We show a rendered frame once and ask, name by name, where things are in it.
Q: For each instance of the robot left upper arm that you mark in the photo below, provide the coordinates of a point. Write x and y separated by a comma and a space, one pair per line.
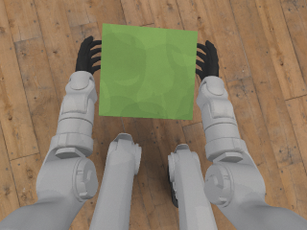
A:
63, 186

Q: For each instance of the carton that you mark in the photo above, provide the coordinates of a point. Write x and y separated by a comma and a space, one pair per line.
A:
147, 72

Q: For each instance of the left robot hand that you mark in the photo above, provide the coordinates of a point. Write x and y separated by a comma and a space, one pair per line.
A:
85, 60

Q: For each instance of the right robot hand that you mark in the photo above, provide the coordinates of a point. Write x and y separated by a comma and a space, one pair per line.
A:
210, 65

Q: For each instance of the robot right shin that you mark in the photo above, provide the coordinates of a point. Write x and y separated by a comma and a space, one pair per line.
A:
194, 155

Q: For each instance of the robot right upper arm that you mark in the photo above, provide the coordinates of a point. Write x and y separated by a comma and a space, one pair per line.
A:
238, 190

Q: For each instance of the right robot forearm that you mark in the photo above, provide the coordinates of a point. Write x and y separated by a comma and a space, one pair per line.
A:
223, 141

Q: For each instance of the left robot forearm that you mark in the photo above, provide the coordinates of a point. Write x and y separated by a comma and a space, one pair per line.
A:
76, 119

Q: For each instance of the left robot thigh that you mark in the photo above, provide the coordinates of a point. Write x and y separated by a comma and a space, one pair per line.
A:
112, 210

